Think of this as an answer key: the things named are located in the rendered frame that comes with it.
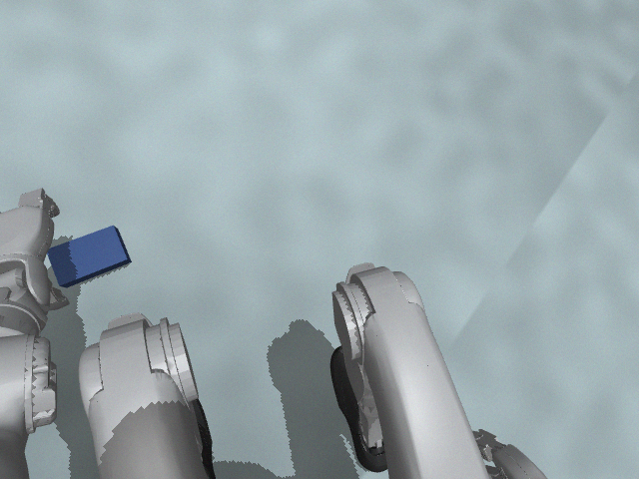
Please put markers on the left robot arm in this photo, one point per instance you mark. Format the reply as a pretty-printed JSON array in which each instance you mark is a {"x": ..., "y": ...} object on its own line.
[{"x": 28, "y": 377}]

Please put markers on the left robot hand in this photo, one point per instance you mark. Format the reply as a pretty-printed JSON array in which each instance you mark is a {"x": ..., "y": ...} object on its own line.
[{"x": 29, "y": 230}]

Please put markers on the left robot foot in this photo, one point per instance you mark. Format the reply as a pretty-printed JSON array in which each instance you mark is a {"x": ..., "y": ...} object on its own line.
[{"x": 206, "y": 439}]

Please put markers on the small box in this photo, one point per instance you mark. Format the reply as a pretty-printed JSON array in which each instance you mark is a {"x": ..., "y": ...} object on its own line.
[{"x": 80, "y": 259}]

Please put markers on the right robot hand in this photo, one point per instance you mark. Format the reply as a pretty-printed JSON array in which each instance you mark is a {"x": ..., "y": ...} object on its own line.
[{"x": 510, "y": 463}]

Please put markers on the right robot foot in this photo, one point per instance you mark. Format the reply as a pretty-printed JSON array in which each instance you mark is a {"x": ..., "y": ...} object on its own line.
[{"x": 372, "y": 459}]

